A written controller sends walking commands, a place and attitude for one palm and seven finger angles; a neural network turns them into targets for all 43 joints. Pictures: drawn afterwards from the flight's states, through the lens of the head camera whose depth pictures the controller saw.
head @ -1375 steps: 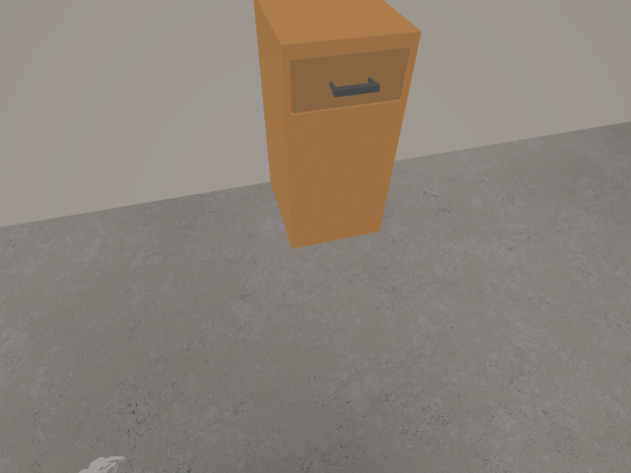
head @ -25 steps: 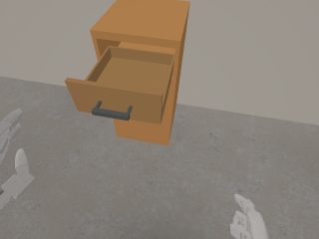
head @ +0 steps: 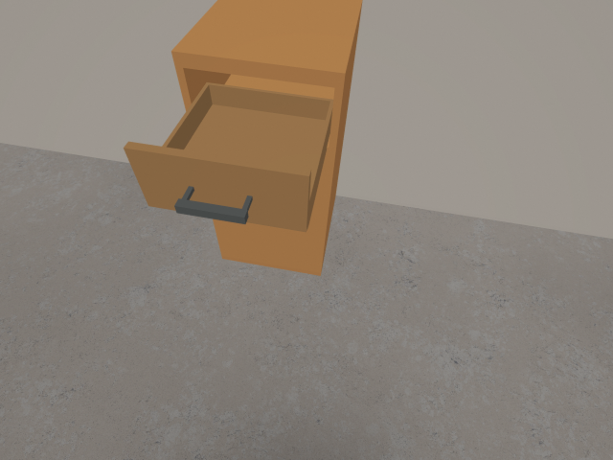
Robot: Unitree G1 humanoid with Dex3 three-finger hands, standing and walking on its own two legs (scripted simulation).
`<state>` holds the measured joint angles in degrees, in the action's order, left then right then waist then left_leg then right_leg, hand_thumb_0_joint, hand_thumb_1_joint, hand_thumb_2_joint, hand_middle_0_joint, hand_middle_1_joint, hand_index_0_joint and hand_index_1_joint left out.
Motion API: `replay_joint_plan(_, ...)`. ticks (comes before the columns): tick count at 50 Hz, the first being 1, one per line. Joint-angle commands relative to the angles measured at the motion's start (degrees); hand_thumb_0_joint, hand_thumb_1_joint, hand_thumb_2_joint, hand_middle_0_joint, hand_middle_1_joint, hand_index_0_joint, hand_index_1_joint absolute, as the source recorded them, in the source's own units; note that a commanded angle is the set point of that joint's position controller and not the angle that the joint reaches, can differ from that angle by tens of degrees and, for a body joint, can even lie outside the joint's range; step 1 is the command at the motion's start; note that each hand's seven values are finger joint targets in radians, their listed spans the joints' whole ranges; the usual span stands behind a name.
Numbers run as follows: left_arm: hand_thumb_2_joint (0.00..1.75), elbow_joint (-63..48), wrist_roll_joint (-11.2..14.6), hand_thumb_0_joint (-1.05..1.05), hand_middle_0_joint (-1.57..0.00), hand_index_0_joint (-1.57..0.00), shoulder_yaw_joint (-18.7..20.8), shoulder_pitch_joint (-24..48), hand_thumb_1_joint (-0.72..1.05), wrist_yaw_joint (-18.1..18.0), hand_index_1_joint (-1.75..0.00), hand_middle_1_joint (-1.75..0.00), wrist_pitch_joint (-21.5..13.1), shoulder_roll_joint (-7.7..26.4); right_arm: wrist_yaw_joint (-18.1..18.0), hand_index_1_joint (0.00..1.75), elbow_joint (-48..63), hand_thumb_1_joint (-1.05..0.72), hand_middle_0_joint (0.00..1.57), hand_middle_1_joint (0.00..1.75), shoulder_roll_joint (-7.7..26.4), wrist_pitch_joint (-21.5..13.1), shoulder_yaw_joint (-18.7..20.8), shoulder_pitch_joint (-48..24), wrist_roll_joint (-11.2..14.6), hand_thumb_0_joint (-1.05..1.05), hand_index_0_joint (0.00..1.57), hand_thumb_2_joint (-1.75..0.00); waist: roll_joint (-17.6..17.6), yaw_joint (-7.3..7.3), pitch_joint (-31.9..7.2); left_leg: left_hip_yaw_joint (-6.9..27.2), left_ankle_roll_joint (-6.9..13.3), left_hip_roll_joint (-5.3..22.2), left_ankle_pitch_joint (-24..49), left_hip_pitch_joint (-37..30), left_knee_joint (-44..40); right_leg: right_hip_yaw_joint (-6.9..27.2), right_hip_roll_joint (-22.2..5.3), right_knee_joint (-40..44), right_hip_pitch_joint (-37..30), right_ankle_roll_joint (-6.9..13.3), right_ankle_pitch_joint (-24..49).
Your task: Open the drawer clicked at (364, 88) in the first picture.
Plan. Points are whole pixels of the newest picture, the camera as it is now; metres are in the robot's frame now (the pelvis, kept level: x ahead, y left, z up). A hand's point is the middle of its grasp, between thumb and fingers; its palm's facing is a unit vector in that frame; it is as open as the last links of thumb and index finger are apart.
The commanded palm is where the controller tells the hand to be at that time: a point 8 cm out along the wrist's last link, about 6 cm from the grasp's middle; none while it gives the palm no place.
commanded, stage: let the arm hang, fingers relaxed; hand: left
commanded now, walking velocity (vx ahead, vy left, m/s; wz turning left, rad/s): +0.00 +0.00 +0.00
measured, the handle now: (215, 203) +0.56 +0.20 -0.06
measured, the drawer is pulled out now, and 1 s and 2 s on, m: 0.30 0.30 0.30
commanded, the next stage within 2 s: look to check the result in 0.78 s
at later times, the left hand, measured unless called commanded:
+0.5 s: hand out of the picture +0.00 +0.17 -0.17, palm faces +0.01 -0.98 -0.22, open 7.3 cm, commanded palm none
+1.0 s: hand out of the picture +0.02 +0.18 -0.17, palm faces +0.01 -0.98 -0.22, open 7.3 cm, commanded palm none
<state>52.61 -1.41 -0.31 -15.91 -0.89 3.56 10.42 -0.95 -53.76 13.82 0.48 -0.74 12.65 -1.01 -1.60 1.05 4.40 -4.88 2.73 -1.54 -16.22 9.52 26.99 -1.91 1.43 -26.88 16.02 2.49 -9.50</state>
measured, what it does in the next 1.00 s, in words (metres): stands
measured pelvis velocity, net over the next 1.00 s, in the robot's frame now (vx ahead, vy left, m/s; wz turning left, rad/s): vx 0.01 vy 0.00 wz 0.00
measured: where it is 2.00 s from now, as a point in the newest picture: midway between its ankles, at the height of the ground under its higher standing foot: outside the picture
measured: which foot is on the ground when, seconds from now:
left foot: down 0.00-1.00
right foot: down 0.00-1.00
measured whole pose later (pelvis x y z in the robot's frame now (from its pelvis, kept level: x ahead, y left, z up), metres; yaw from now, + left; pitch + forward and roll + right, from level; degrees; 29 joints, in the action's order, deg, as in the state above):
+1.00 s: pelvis +0.01 +0.00 +0.01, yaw +0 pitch -2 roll +0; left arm 65.2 -0.9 0.8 -13.3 -1.6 -0.1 9.7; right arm -2.2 -64.5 9.4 0.0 0.2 16.8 -0.7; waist 0.6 0.9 3.7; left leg -4.5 2.2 -1.3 -13.3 5.1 20.1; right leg -2.1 2.0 -20.2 11.6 2.9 -6.9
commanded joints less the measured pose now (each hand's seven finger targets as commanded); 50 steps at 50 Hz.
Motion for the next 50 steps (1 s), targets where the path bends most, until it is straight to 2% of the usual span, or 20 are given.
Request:
replay_joint_plan(1, 0.90, 1.6, 0.4, 0.00, -0.20, -0.20, 2.1, -0.5, 0.90, -0.3, -0.30, -0.30, -3.7, 9.5, -0.5, 0.30, -1.3, -0.90, 0.20, 0.30, 3.6, -0.7, 0.9, 2.5, 0.3, 0.00, 0.20, -0.90, 8.3, -0.94, -3.4, 7.9, -0.3, 6.9, 1.1, 1.5, -9.5, 8.9, -6.4, 9.0, -6.1, 1.1, -1.3)
replay_joint_plan(3, 0.90, 4.4, 0.6, 0.00, -0.20, -0.20, 1.9, -1.2, 0.90, -0.4, -0.30, -0.30, -3.8, 9.1, -0.6, 0.30, -3.4, -0.90, 0.20, 0.30, 2.7, -0.5, 0.9, 4.8, 0.5, 0.00, 0.20, -0.90, 7.6, -0.86, -3.0, 7.8, -0.3, 6.7, -0.6, 1.8, -10.0, 8.9, -6.4, 10.1, -6.2, 1.2, -2.6)
replay_joint_plan(5, 0.90, 6.7, 0.6, 0.00, -0.20, -0.20, 1.7, -2.1, 0.90, -0.6, -0.30, -0.30, -4.1, 8.4, -0.7, 0.30, -5.2, -0.90, 0.20, 0.30, 1.9, -0.4, 1.0, 7.0, 0.7, 0.00, 0.20, -0.90, 3.8, -0.75, -2.5, 7.6, -0.2, 6.9, 0.5, 0.6, -9.9, 8.3, -6.5, 10.7, -5.9, 1.3, -2.3)
replay_joint_plan(9, 0.90, 9.6, 0.8, 0.00, -0.20, -0.20, 1.4, -3.0, 0.90, -0.8, -0.30, -0.30, -3.9, 7.0, -1.0, 0.30, -8.2, -0.90, 0.20, 0.30, 0.5, -0.2, 1.0, 10.5, 0.6, 0.00, 0.20, -0.90, 2.4, -0.58, 0.3, 7.5, 0.0, 6.8, -0.7, 1.9, -10.7, 7.9, -6.4, 11.4, -4.8, 1.2, -4.6)
replay_joint_plan(11, 0.90, 10.5, 0.8, 0.00, -0.20, -0.20, 1.3, -3.7, 0.90, -1.1, -0.30, -0.30, -3.9, 6.5, -1.1, 0.30, -9.1, -0.90, 0.20, 0.30, -0.2, -0.1, 1.1, 11.7, 0.6, 0.00, 0.20, -0.90, 1.9, -0.53, -0.2, 7.4, 0.1, 6.8, -0.5, 1.2, -10.6, 7.8, -6.3, 11.5, -4.6, 1.2, -5.0)
replay_joint_plan(13, 0.90, 11.0, 0.8, 0.00, -0.20, -0.20, 1.3, -3.5, 0.90, -1.2, -0.30, -0.30, -3.7, 6.2, -1.2, 0.30, -9.8, -0.90, 0.20, 0.30, -0.6, 0.0, 1.1, 12.6, 0.5, 0.00, 0.20, -0.90, 0.9, -0.50, 1.9, 7.6, 0.2, 6.8, -2.2, 2.8, -11.1, 8.0, -6.0, 11.6, -3.6, 1.1, -7.0)
replay_joint_plan(16, 0.90, 11.2, 0.8, 0.00, -0.20, -0.20, 1.5, -4.1, 0.90, -1.4, -0.30, -0.30, -3.8, 5.6, -1.2, 0.30, -10.4, -0.90, 0.20, 0.30, -1.4, 0.0, 1.3, 13.4, 0.4, 0.00, 0.20, -0.90, 0.3, -0.59, 2.3, 7.4, 0.4, 6.7, -2.8, 3.0, -11.1, 8.0, -5.8, 11.6, -2.9, 1.0, -8.2)
replay_joint_plan(19, 0.90, 10.8, 0.7, 0.00, -0.20, -0.20, 1.8, -3.5, 0.90, -1.5, -0.30, -0.30, -3.8, 5.7, -1.2, 0.30, -10.6, -0.90, 0.20, 0.30, -1.6, -0.2, 1.5, 13.9, 0.4, 0.00, 0.20, -0.90, 0.8, -0.56, 2.4, 7.6, 0.4, 6.8, -2.9, 3.8, -11.4, 8.0, -5.6, 10.7, -3.2, 1.0, -7.3)
replay_joint_plan(22, 0.90, 10.6, 0.7, 0.00, -0.20, -0.20, 1.9, -3.3, 0.90, -1.6, -0.30, -0.30, -4.1, 5.3, -1.3, 0.30, -10.6, -0.90, 0.20, 0.30, -1.9, -0.5, 1.6, 13.6, 0.4, 0.00, 0.20, -0.90, 1.8, -0.56, 0.8, 7.4, 0.4, 6.9, -0.3, 2.6, -11.0, 7.9, -5.8, 10.1, -4.2, 1.0, -4.1)
replay_joint_plan(23, 0.90, 10.5, 0.7, 0.00, -0.20, -0.20, 2.0, -2.9, 0.90, -1.6, -0.30, -0.30, -4.1, 5.5, -1.3, 0.30, -10.7, -0.90, 0.20, 0.30, -2.1, -0.7, 1.6, 13.7, 0.4, 0.00, 0.20, -0.90, 1.0, -0.52, 0.8, 7.5, 0.3, 7.0, 0.3, 2.8, -11.1, 7.8, -5.8, 9.8, -4.7, 1.1, -3.1)
replay_joint_plan(25, 0.90, 10.5, 0.6, 0.00, -0.20, -0.20, 2.0, -2.9, 0.90, -1.6, -0.30, -0.30, -4.2, 5.0, -1.3, 0.30, -10.5, -0.90, 0.20, 0.30, -2.1, -0.7, 1.7, 13.0, 0.5, 0.00, 0.20, -0.90, 2.3, -0.63, 2.0, 7.4, 0.2, 6.9, 0.8, 2.5, -11.2, 7.8, -5.7, 9.8, -3.5, 1.1, -2.7)
replay_joint_plan(26, 0.90, 10.4, 0.6, 0.00, -0.20, -0.20, 2.1, -2.5, 0.90, -1.6, -0.30, -0.30, -4.2, 5.1, -1.3, 0.30, -10.6, -0.90, 0.20, 0.30, -2.4, -0.7, 1.7, 13.0, 0.4, 0.00, 0.20, -0.90, 1.7, -0.60, 2.5, 7.2, 0.1, 7.0, 0.2, 3.0, -11.4, 7.5, -5.9, 10.0, -3.6, 1.0, -3.1)
replay_joint_plan(29, 0.90, 10.1, 0.6, 0.00, -0.20, -0.20, 2.3, -1.7, 0.90, -1.5, -0.30, -0.30, -4.3, 5.4, -1.3, 0.30, -10.4, -0.90, 0.20, 0.30, -2.0, -0.8, 1.8, 12.2, 0.4, 0.00, 0.20, -0.90, 2.8, -0.63, 3.0, 7.3, 0.0, 6.9, 0.9, 3.0, -11.4, 8.0, -6.0, 10.0, -3.7, 1.1, -2.3)
replay_joint_plan(31, 0.90, 10.0, 0.5, 0.00, -0.20, -0.20, 2.3, -1.5, 0.90, -1.5, -0.30, -0.30, -4.4, 5.3, -1.3, 0.30, -10.2, -0.90, 0.20, 0.30, -1.9, -0.8, 1.9, 12.0, 0.4, 0.00, 0.20, -0.90, 2.3, -0.45, 1.8, 7.2, 0.1, 7.2, 1.9, 1.8, -11.2, 7.8, -6.1, 10.0, -4.0, 1.0, -1.2)
replay_joint_plan(34, 0.90, 9.7, 0.5, 0.00, -0.20, -0.20, 2.5, -0.4, 0.90, -1.4, -0.30, -0.30, -4.4, 5.9, -1.3, 0.30, -10.0, -0.90, 0.20, 0.30, -1.0, -0.9, 2.0, 11.1, 0.4, 0.00, 0.20, -0.90, 2.7, -0.38, 2.1, 7.3, -0.1, 7.2, 2.0, 1.9, -11.5, 7.9, -6.2, 10.2, -4.4, 1.0, -0.9)
replay_joint_plan(36, 0.90, 9.8, 0.5, 0.00, -0.20, -0.20, 2.4, -0.4, 0.90, -1.4, -0.30, -0.30, -4.4, 5.8, -1.3, 0.30, -9.9, -0.90, 0.20, 0.30, -1.1, -0.8, 2.0, 10.9, 0.4, 0.00, 0.20, -0.90, 1.5, -0.38, 2.0, 7.2, -0.1, 7.1, 2.3, 1.3, -11.4, 7.9, -6.3, 10.6, -4.1, 0.9, -1.3)
replay_joint_plan(41, 0.90, 9.9, 0.5, 0.00, -0.20, -0.20, 2.5, 0.2, 0.90, -1.3, -0.30, -0.30, -4.5, 6.1, -1.3, 0.30, -9.8, -0.90, 0.20, 0.30, -0.3, -0.9, 2.0, 9.9, 0.4, 0.00, 0.20, -0.90, 2.8, -0.23, 0.4, 7.2, -0.2, 7.3, 3.7, -0.2, -11.4, 7.8, -6.6, 10.6, -4.9, 0.9, -0.2)
replay_joint_plan(44, 0.90, 10.1, 0.6, 0.00, -0.20, -0.20, 2.4, 0.7, 0.90, -1.2, -0.30, -0.30, -4.6, 6.6, -1.3, 0.30, -9.8, -0.90, 0.20, 0.30, 0.5, -0.9, 1.9, 9.2, 0.4, 0.00, 0.20, -0.90, 1.9, -0.23, 0.1, 7.4, -0.3, 7.4, 4.6, -0.3, -11.5, 7.6, -6.7, 10.6, -5.9, 0.9, 1.4)
replay_joint_plan(48, 0.90, 10.5, 0.6, 0.00, -0.20, -0.20, 2.3, 0.8, 0.90, -1.2, -0.30, -0.30, -4.6, 6.9, -1.3, 0.30, -10.1, -0.90, 0.20, 0.30, 0.7, -0.8, 1.9, 8.5, 0.4, 0.00, 0.20, -0.90, 2.8, -0.23, 0.9, 7.4, -0.4, 7.3, 4.3, -0.6, -11.8, 7.8, -6.7, 11.1, -5.2, 0.9, 0.5)
replay_joint_plan(50, 0.90, 10.6, 0.6, 0.00, -0.20, -0.20, 2.4, 0.5, 0.90, -1.3, -0.30, -0.30, -4.6, 6.8, -1.4, 0.30, -9.9, -0.90, 0.20, 0.30, 0.7, -0.8, 2.0, 8.6, 0.5, 0.00, 0.20, -0.90, 2.4, -0.23, -0.3, 7.3, -0.3, 7.4, 4.9, -1.5, -11.5, 7.8, -6.6, 11.1, -5.6, 0.9, 1.0)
